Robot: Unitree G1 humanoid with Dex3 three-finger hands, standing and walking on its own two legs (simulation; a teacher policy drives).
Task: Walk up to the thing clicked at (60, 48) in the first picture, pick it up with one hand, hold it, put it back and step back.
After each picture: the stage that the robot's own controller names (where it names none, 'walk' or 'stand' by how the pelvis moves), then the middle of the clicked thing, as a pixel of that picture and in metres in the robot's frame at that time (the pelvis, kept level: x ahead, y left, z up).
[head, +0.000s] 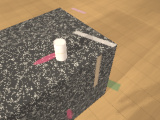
stand; (60, 49) +0.68 +0.13 -0.11
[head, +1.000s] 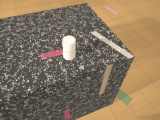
walk; (69, 48) +0.64 +0.09 -0.09
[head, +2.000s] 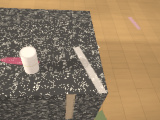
stand; (30, 60) +0.51 +0.23 -0.07
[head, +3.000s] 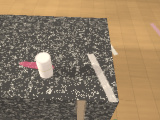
stand; (44, 65) +0.52 +0.19 -0.09
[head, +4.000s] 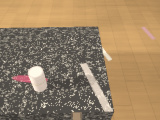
stand; (38, 79) +0.48 +0.22 -0.11
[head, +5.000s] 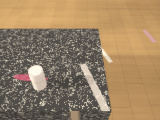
stand; (37, 78) +0.50 +0.22 -0.11
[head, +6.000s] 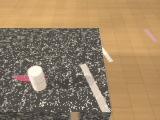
stand; (37, 78) +0.49 +0.23 -0.11
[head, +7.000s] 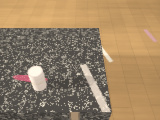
stand; (37, 78) +0.49 +0.22 -0.11
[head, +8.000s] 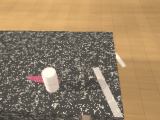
rise first; (50, 80) +0.49 +0.19 -0.11
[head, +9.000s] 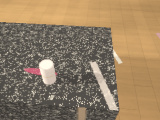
go down; (48, 72) +0.52 +0.19 -0.10
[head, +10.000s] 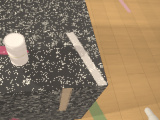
go down; (17, 50) +0.52 +0.18 -0.03
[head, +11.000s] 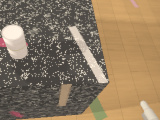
close in; (15, 43) +0.52 +0.18 -0.02
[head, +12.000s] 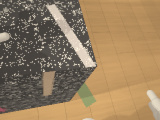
close; out of the picture +0.55 +0.20 +0.02
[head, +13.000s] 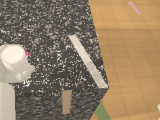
lift; (17, 64) +0.42 +0.18 +0.04
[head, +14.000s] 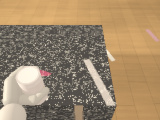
lift; (33, 86) +0.32 +0.16 +0.09
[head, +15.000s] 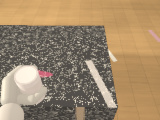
hold; (31, 85) +0.32 +0.17 +0.09
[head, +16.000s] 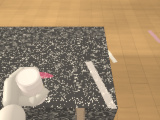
hold; (32, 87) +0.32 +0.17 +0.08
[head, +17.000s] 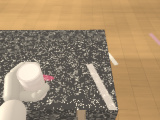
crouch; (33, 82) +0.33 +0.16 +0.10
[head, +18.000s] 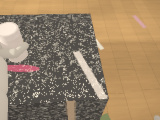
crouch; (12, 43) +0.47 +0.20 +0.12
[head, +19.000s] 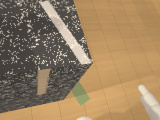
lower; out of the picture +0.55 +0.22 +0.03
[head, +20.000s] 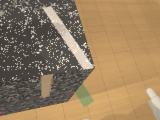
lower; out of the picture +0.53 +0.21 +0.02
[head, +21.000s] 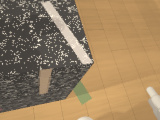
lower; out of the picture +0.54 +0.21 +0.02
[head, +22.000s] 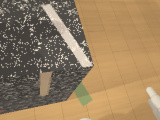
lower; out of the picture +0.54 +0.21 +0.02
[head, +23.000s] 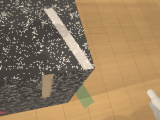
loosen; out of the picture +0.53 +0.21 +0.01
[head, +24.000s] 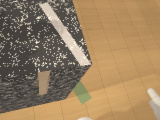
withdraw; out of the picture +0.54 +0.21 +0.02
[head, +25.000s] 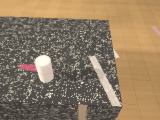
sink last; (44, 69) +0.50 +0.18 -0.06
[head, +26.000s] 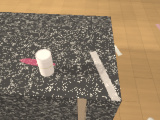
stand; (45, 63) +0.52 +0.19 -0.05
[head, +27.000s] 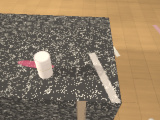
stand; (43, 65) +0.51 +0.19 -0.05
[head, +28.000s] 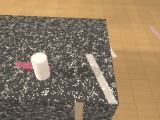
stand; (41, 66) +0.51 +0.19 -0.05
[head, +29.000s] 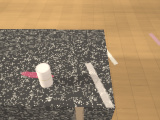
stand; (44, 75) +0.52 +0.20 -0.11
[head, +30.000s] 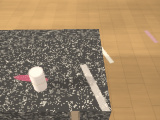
stand; (38, 79) +0.49 +0.22 -0.11
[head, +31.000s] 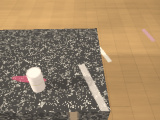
stand; (36, 80) +0.49 +0.23 -0.11
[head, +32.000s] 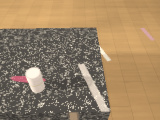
walk; (35, 80) +0.48 +0.23 -0.11
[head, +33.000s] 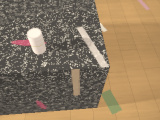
walk; (37, 41) +0.62 +0.22 -0.09
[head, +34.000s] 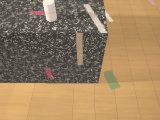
walk; (50, 10) +0.89 +0.20 -0.08
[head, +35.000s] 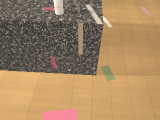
stand; (58, 5) +1.15 +0.20 -0.09
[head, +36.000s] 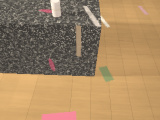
stand; (55, 7) +1.12 +0.19 -0.11
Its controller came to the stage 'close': yes
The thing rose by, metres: 0.20
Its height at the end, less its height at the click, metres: +0.00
